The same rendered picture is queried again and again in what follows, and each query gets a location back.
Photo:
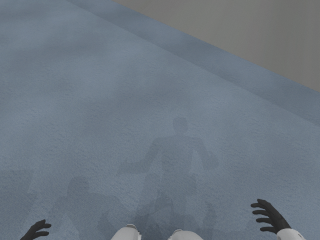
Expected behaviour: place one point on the robot left shin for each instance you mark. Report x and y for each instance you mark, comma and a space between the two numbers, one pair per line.
131, 226

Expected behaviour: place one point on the right robot hand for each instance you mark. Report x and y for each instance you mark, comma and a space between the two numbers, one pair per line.
275, 218

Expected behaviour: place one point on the left robot hand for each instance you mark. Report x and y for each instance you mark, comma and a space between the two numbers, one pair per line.
32, 232

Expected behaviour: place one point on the right robot forearm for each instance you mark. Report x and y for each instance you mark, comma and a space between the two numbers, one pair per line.
289, 234

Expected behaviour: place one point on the right robot thigh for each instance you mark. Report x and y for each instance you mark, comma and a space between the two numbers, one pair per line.
185, 235

